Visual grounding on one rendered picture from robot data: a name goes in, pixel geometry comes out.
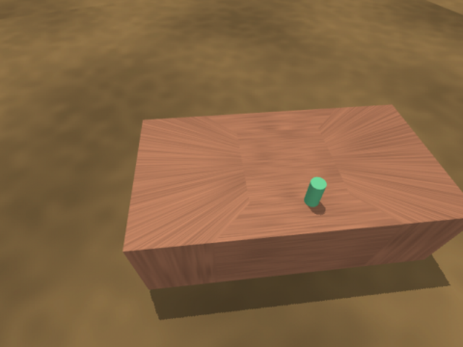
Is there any can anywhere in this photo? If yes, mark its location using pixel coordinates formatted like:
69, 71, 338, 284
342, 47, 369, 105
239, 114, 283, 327
304, 177, 327, 207

